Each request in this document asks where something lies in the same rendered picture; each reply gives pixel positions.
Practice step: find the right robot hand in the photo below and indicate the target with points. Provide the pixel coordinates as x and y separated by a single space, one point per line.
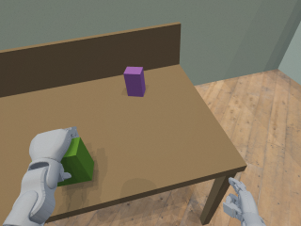
244 203

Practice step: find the sponge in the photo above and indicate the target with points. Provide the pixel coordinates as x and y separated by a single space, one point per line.
78 163

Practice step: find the table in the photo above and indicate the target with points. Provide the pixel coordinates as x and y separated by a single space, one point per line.
141 146

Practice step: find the robot right forearm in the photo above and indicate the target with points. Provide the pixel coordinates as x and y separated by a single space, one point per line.
251 219

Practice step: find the left robot hand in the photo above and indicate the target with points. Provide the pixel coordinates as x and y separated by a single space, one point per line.
53 145

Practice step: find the robot left forearm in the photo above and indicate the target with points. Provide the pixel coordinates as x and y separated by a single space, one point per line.
36 201

